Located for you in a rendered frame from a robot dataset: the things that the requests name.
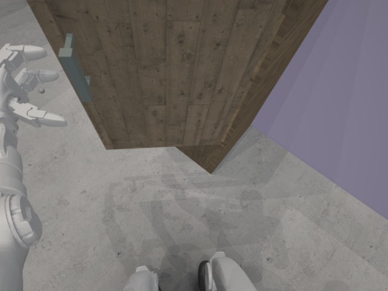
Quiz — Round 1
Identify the robot left forearm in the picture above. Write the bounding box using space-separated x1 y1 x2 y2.
0 111 27 198

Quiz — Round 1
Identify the right robot shin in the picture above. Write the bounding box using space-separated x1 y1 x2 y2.
205 252 226 291

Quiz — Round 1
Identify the cupboard door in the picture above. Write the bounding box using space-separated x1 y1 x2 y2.
26 0 287 150

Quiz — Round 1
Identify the robot right thigh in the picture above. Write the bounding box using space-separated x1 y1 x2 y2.
205 257 257 291

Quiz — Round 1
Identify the robot left hand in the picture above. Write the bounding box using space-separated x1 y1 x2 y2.
0 44 67 128

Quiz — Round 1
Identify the robot left upper arm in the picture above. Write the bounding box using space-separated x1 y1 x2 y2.
0 194 42 291

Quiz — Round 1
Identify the handle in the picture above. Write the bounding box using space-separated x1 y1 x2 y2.
58 33 93 102

